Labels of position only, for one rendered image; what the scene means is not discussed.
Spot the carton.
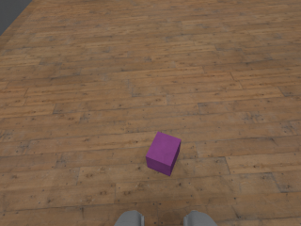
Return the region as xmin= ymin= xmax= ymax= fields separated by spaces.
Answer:
xmin=146 ymin=131 xmax=182 ymax=176

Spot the robot thigh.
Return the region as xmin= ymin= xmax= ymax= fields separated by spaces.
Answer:
xmin=114 ymin=210 xmax=145 ymax=226
xmin=183 ymin=212 xmax=217 ymax=226

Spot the right robot thigh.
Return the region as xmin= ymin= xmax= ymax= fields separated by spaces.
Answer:
xmin=183 ymin=212 xmax=217 ymax=226

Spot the left robot thigh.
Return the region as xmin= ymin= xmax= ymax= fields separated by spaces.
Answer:
xmin=114 ymin=210 xmax=145 ymax=226

